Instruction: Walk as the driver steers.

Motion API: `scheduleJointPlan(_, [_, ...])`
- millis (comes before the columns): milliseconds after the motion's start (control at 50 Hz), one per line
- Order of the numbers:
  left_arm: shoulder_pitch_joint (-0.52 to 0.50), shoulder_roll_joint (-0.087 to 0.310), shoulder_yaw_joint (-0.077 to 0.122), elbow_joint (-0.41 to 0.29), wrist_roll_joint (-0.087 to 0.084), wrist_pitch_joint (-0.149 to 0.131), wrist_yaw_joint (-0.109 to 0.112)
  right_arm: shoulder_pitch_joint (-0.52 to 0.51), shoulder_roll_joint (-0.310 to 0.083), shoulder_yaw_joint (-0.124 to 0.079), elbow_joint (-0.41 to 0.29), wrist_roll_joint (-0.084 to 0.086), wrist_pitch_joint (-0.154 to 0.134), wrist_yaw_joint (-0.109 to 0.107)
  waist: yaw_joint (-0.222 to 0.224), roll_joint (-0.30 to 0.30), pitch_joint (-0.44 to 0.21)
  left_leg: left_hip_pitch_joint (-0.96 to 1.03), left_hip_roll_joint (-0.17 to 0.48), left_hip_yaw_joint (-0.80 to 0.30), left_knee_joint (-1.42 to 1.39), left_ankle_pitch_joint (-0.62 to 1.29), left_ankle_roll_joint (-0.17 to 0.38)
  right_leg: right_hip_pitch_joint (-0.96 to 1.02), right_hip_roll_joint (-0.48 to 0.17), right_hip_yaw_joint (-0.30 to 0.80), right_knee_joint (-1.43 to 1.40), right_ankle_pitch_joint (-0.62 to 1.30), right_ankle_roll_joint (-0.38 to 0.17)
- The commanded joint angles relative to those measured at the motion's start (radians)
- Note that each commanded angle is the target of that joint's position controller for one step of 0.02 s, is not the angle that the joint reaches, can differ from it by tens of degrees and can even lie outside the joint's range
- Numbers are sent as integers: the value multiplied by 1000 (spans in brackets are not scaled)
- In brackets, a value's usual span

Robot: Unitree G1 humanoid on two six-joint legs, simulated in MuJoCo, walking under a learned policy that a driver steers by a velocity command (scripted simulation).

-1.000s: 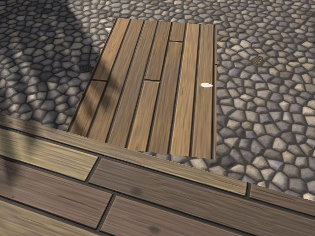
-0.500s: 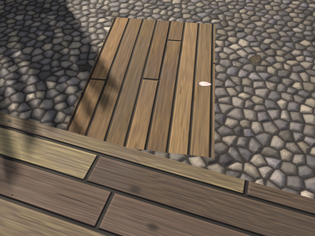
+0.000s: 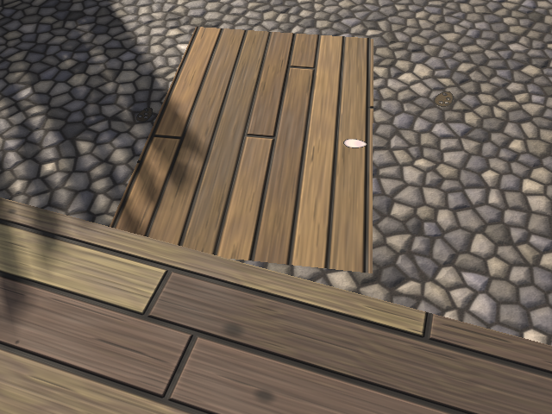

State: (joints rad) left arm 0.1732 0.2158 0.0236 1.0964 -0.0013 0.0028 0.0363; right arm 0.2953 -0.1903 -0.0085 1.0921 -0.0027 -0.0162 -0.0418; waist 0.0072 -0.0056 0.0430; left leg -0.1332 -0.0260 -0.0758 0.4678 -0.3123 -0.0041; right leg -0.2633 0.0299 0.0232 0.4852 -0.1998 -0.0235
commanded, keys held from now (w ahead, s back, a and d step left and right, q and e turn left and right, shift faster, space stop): no key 0.20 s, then w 0.80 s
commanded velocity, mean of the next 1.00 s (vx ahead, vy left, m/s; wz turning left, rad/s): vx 0.28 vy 0.00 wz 0.00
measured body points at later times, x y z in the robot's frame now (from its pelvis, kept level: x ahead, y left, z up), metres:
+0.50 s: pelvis +0.04 +0.02 +0.00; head +0.04 +0.04 +0.45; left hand +0.05 +0.28 -0.16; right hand +0.02 -0.22 -0.15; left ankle -0.02 +0.12 -0.74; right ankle +0.03 -0.10 -0.72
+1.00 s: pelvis +0.30 -0.02 -0.01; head +0.32 -0.02 +0.44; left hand +0.41 +0.21 -0.14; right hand +0.29 -0.26 -0.15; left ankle +0.15 +0.11 -0.63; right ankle +0.35 -0.11 -0.74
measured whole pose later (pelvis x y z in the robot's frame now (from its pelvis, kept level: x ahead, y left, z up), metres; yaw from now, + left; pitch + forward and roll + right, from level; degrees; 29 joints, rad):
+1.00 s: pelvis +0.30 -0.02 -0.01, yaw +2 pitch +2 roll -2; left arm 0.17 0.20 0.02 0.96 0.05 -0.11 -0.02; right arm 0.41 -0.20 -0.01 1.00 -0.08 -0.11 0.06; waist -0.01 0.02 -0.01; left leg -0.34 0.04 -0.06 1.24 -0.39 0.10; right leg -0.33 0.04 -0.10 0.49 -0.20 -0.07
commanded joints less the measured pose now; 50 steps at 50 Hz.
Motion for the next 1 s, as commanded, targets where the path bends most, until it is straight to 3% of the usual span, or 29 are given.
scheduleJointPlan(20, [20,103,16,-29,0,-7,3,72,-92,-15,-12,0,-5,-3,0,7,4,-131,24,-8,-93,112,18,98,-52,52,-76,66,-29])
scheduleJointPlan(200, [37,96,15,-31,-1,-7,4,92,-83,-15,-8,1,-5,-5,-1,7,8,-133,24,-5,-90,111,16,95,-51,53,-73,67,-32])
scheduleJointPlan(220, [54,83,11,-21,0,-7,5,115,-67,-11,4,1,-4,-5,-2,4,-15,-123,14,7,-93,23,18,103,-44,47,-84,-44,-32])
scheduleJointPlan(260, [66,109,22,-18,-10,-5,8,111,-80,-16,-3,8,-2,-10,-1,-10,24,-172,-12,27,-54,-219,44,52,-29,49,-85,-369,-51])
scheduleJointPlan(320, [111,132,33,-23,-22,-33,2,88,-67,-15,-38,16,-28,-7,14,-59,92,-292,9,12,29,-319,82,20,-124,200,-146,-588,-122])
scheduleJointPlan(380, [182,176,50,-21,-24,-57,-7,70,-38,-12,-58,21,-62,11,19,-133,49,-281,9,71,185,-142,83,46,-288,465,-279,-631,-219])
scheduleJointPlan(420, [72,178,50,-69,-25,-59,-10,124,-36,-16,-43,18,-71,19,-47,-124,54,-103,27,66,134,-119,114,-122,-274,423,-296,-577,-199])
scheduleJointPlan(440, [-26,164,46,-107,-33,-57,-14,193,-31,-17,-19,16,-73,19,-101,-104,74,40,30,53,-5,-123,136,-244,-204,307,-248,-512,-151])
scheduleJointPlan(460, [-100,123,36,-139,-35,-60,-17,297,-72,-31,16,14,-71,14,-144,-6,77,194,99,-70,-121,-147,156,-393,-106,158,-58,-391,-89])
scheduleJointPlan(480, [-143,55,21,-176,-41,-78,-21,414,-181,-62,45,20,-76,17,-171,245,60,280,284,-393,-304,-332,227,-523,21,-52,277,-240,-23])
scheduleJointPlan(500, [-146,92,27,-192,-40,-99,-22,389,-215,-68,29,8,-85,24,-147,270,121,264,392,-568,-334,-266,276,-643,-7,-22,429,-308,-27])
scheduleJointPlan(520, [-105,113,33,-176,-39,-111,-30,339,-156,-55,9,3,-95,25,-103,161,132,288,381,-515,-306,-162,269,-696,-55,23,537,-251,-36])
scheduleJointPlan(540, [-56,107,33,-153,-38,-118,-39,310,-124,-47,-5,8,-100,30,-76,120,109,314,348,-429,-293,-53,241,-711,-75,21,586,-190,-44])
scheduleJointPlan(600, [-92,98,36,-162,-24,-127,-55,272,-87,-31,-30,7,-83,37,-59,88,79,296,284,-228,-314,230,188,-686,-123,-11,556,-52,-34])
scheduleJointPlan(640, [-160,63,24,-191,-22,-122,-63,274,-87,-27,-42,-1,-69,29,-70,99,84,219,234,-130,-333,318,179,-615,-110,-54,443,37,-11])
scheduleJointPlan(700, [-302,30,2,-254,-23,-117,-72,286,-138,-34,-58,0,-68,16,-97,107,118,50,195,-55,-387,312,176,-415,-60,-109,205,177,3])
scheduleJointPlan(720, [-256,-56,-28,-239,108,-88,-99,356,-44,10,-15,-114,-102,65,-70,170,3,37,213,-38,-394,314,227,-311,-85,-67,175,255,-32])
scheduleJointPlan(740, [-243,7,-12,-241,106,-77,-110,334,-72,-1,-25,-108,-111,86,-55,149,63,33,242,-47,-392,373,244,-313,-65,-73,190,231,-46])
scheduleJointPlan(760, [-264,66,1,-248,92,-69,-112,294,-103,-6,-44,-91,-114,95,-44,123,51,55,255,-43,-386,404,239,-311,-55,-80,171,195,-62])
scheduleJointPlan(800, [-322,99,9,-279,70,-66,-104,290,-151,-14,-50,-71,-105,96,-39,119,43,146,284,-34,-349,547,227,-292,-34,-104,118,132,-84])
scheduleJointPlan(840, [-280,107,16,-279,36,-66,-94,292,-213,-32,-47,-78,-86,91,14,134,3,173,272,18,-218,914,197,-115,22,-169,42,163,-100])
scheduleJointPlan(860, [-164,146,33,-247,11,-75,-84,323,-217,-36,-38,-96,-87,95,44,111,-75,116,215,72,-54,1026,144,100,32,-162,64,211,-122])
scheduleJointPlan(880, [53,157,31,-188,19,-79,-74,419,-134,-12,-32,-118,-93,98,67,18,-294,-117,139,93,227,809,86,538,-79,-52,194,391,-218])
scheduleJointPlan(900, [352,185,40,-135,21,-75,-61,501,-41,24,-65,-133,-109,126,147,-169,-528,-488,-26,67,570,200,26,998,-342,422,32,214,-428])
scheduleJointPlan(920, [580,161,38,-23,76,-83,-58,280,-71,-3,-99,-71,-107,142,237,-122,-385,-633,-65,-28,919,-253,55,886,-392,625,-137,75,-383])
scheduleJointPlan(940, [427,198,55,-52,80,-117,-51,107,-74,-16,-158,-44,-118,131,183,-68,-98,-734,32,-80,979,-158,107,572,-367,514,-184,-90,-282])
scheduleJointPlan(960, [248,146,44,-91,66,-124,-44,42,-101,-26,-166,-58,-121,105,120,-27,1,-661,102,-61,926,-79,127,309,-342,407,-233,-96,-272])
scheduleJointPlan(980, [165,64,18,-114,50,-125,-41,43,-72,-18,-182,-84,-112,84,53,-11,-41,-547,137,-55,863,-45,142,183,-320,322,-264,-28,-272])
scheduleJointPlan(1000, [101,3,3,-128,46,-126,-40,32,-26,-7,-190,-92,-97,80,10,-2,-24,-480,160,-45,840,-26,141,75,-305,262,-303,36,-265])
Next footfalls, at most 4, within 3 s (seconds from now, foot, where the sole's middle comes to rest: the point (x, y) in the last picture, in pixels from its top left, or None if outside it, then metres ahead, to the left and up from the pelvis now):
0.86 right None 0.39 -0.11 -0.77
1.36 left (242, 338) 0.70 0.12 -0.77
2.06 right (353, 248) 1.08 -0.21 -0.89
2.46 left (332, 167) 1.45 -0.17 -0.89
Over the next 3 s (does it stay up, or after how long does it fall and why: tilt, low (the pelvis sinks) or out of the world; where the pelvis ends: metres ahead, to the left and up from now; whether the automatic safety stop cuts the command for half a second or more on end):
stays up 1.47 -0.35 -0.13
